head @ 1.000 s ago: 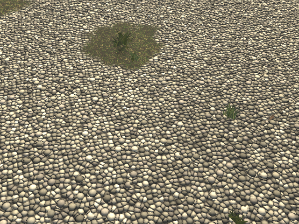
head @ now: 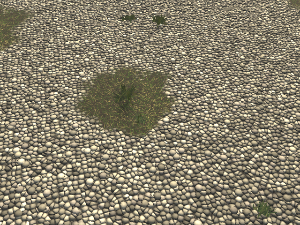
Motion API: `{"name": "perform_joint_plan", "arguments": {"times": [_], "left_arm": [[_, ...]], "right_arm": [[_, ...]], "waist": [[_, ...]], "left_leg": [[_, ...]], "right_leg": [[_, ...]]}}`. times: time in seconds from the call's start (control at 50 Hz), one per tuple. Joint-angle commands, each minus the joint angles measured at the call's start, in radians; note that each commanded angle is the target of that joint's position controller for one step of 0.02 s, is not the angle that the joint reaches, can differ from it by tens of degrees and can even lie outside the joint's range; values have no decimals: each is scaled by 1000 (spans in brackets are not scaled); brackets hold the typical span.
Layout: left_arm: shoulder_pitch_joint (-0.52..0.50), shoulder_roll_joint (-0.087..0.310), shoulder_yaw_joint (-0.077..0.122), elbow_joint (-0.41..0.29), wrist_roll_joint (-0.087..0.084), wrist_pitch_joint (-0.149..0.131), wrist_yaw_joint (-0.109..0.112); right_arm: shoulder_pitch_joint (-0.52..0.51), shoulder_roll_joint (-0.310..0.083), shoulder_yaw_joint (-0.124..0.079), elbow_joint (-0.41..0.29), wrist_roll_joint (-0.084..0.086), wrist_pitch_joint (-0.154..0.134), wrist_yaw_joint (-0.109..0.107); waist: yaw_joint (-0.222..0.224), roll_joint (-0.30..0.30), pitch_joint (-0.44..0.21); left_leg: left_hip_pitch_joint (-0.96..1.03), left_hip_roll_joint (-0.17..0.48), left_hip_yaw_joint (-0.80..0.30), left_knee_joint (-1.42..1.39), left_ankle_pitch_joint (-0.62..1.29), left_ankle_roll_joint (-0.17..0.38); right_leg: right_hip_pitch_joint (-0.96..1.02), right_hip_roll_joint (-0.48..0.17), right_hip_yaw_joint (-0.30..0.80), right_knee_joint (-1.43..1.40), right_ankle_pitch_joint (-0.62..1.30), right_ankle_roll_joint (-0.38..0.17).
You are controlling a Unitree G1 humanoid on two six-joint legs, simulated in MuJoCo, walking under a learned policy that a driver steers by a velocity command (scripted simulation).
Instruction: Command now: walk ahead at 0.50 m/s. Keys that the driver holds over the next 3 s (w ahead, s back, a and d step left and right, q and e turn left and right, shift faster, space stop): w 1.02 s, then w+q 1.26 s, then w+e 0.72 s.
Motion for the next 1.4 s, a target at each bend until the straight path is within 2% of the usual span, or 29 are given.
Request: {"name": "perform_joint_plan", "arguments": {"times": [0.02, 0.1, 0.2, 0.24, 0.28, 0.3, 0.32, 0.34, 0.36, 0.38, 0.42, 0.5, 0.64, 0.74, 0.8, 0.84, 0.86, 0.88, 0.9, 0.92, 0.96, 1.02, 1.1, 1.24, 1.3, 1.34, 1.36, 1.38, 1.4], "left_arm": [[-6, 49, 13, -50, 10, -2, 0], [-145, 21, -2, -84, 4, -13, -15], [-259, 35, -10, -133, -6, -23, -44], [-233, 61, -4, -135, -7, -29, -53], [-59, 114, 24, -86, -3, -31, -50], [120, 170, 49, -33, 4, -31, -42], [255, 275, 73, -9, 22, -26, -33], [276, 232, 59, 3, 4, -21, -38], [207, 168, 36, -9, -3, -23, -37], [129, 130, 26, -29, 2, -24, -33], [19, 72, 6, -43, 21, -31, -37], [32, 97, 11, -19, 19, -43, -33], [138, 126, 15, 30, 5, -32, -7], [215, 138, 22, 78, -4, -8, -2], [183, 160, 31, 77, -6, 8, 4], [162, 124, 15, 61, 1, 16, 6], [270, 24, -15, 44, 12, 0, -3], [262, 12, -23, 57, 8, -24, -9], [175, 107, 2, 32, -22, -43, -17], [99, 118, 3, 9, -36, -52, -16], [71, 105, 14, 9, -14, -40, -4], [103, 49, 10, 20, -5, -5, 0], [-48, 51, 12, -39, 17, -10, 3], [-271, 36, -5, -105, -2, -34, -28], [-248, 84, 6, -112, -6, -50, -37], [-82, 136, 32, -69, -2, -57, -29], [90, 192, 51, -39, 16, -62, -22], [204, 287, 77, -18, 24, -51, -16], [205, 210, 54, -19, 17, -45, -21]], "right_arm": [[-31, -155, -30, -52, 4, -16, -18], [32, -166, -30, -28, 16, -9, -29], [110, -179, -38, 16, 24, 15, -33], [99, -192, -45, 18, 27, 25, -37], [58, -194, -45, 9, 29, 36, -39], [61, -162, -31, -3, 21, 39, -41], [157, -69, -1, -30, 4, 25, -34], [170, -45, 10, -16, 15, -1, -27], [80, -147, -16, -35, 43, -21, -20], [0, -159, -18, -57, 55, -31, -19], [-33, -146, -29, -56, 34, -19, -31], [-25, -90, -25, -58, 20, 20, -35], [-261, -61, -12, -125, 17, 9, -18], [-370, -74, -5, -174, 26, -1, 9], [-286, -121, -22, -163, 27, -9, 18], [17, -207, -66, -74, 16, -8, 6], [149, -304, -90, -48, 1, -2, -1], [167, -252, -72, -40, 17, 3, 1], [101, -198, -51, -48, 23, 0, 0], [18, -167, -42, -71, 18, -1, -3], [-89, -109, -24, -84, -4, -11, 2], [-88, -114, -24, -70, 0, -19, 2], [-10, -154, -33, -42, 10, -14, -21], [110, -163, -40, -5, 31, 9, -40], [103, -181, -52, -9, 33, 23, -48], [80, -165, -49, -23, 30, 31, -48], [65, -115, -30, -50, 19, 32, -45], [176, -13, -4, -80, 25, 17, -43], [173, -63, -11, -82, 40, 5, -41]], "waist": [[32, 90, 9], [-14, 92, 36], [-40, 97, 69], [-10, 114, 50], [92, 126, -56], [158, 93, -182], [142, -114, -344], [142, -242, -428], [148, -155, -292], [131, -100, -182], [65, -36, -63], [20, -31, -20], [86, -14, 39], [110, -17, 71], [43, -50, 13], [-92, -12, -184], [-72, 189, -344], [-78, 297, -415], [-79, 233, -291], [-57, 174, -179], [11, 120, -64], [53, 125, -31], [27, 85, 14], [-38, 106, 47], [-2, 133, 31], [84, 137, -57], [155, 80, -203], [128, -180, -365], [133, -259, -401]], "left_leg": [[15, 272, -200, -202, 149, 158], [34, 236, -118, -208, 151, 124], [202, 306, -129, -140, 183, 116], [253, 330, -136, -85, 283, 98], [243, 287, -91, 117, 577, 64], [119, 231, -50, 343, 528, 33], [-251, 98, -6, 736, 144, -33], [-469, -6, -114, 947, -421, -55], [-579, 64, -177, 1031, -402, -33], [-599, 118, -150, 1011, -313, -17], [-500, 194, -135, 875, -175, -20], [-450, 217, -124, 742, -68, -50], [-457, 169, -69, 338, 267, -75], [-496, 146, -74, 220, 194, -43], [-348, 99, -40, 191, 82, -1], [106, 110, -56, 206, 115, 63], [522, 367, -467, 193, -5, 209], [600, 453, -784, 19, -124, 262], [505, 421, -689, -6, -208, 213], [358, 388, -555, -26, -173, 181], [101, 318, -384, -95, -37, 149], [-15, 287, -283, -169, 48, 160], [5, 262, -236, -195, 141, 163], [61, 247, -228, -125, 105, 128], [118, 285, -290, -45, 119, 104], [92, 235, -274, 121, 257, 69], [-38, 166, -227, 379, 177, 36], [-412, 12, -104, 753, -189, -41], [-550, 33, -188, 931, -448, -41]], "right_leg": [[-69, -33, 24, -138, 167, 24], [-14, 13, -24, -371, 333, 26], [-44, 39, -21, -493, 263, -2], [8, 55, -28, -517, 185, -29], [262, 115, -82, -548, 155, -70], [540, 74, -38, -512, 181, -110], [942, -183, 355, -516, 121, -246], [1051, -281, 705, -694, -35, -332], [954, -242, 605, -719, -123, -278], [812, -204, 461, -735, -93, -238], [556, -129, 284, -802, 50, -200], [436, -102, 164, -892, 174, -218], [481, -50, 18, -922, 226, -174], [658, -121, 29, -850, 272, -166], [715, -136, 23, -728, 539, -134], [562, -44, -50, -360, 623, -82], [159, 98, -96, 39, 256, -10], [-22, 189, 24, 235, -347, 3], [-125, 122, 84, 320, -330, -20], [-143, 67, 51, 300, -244, -36], [-43, -9, 39, 168, -107, -37], [27, -30, 31, 74, -43, -17], [-56, -17, 22, -178, 161, 30], [42, 67, 6, -501, 309, 48], [119, 76, 25, -557, 223, 27], [356, 95, -2, -588, 163, -12], [633, -18, 95, -541, 152, -69], [1020, -267, 482, -589, 3, -204], [1025, -308, 696, -702, -158, -236]]}}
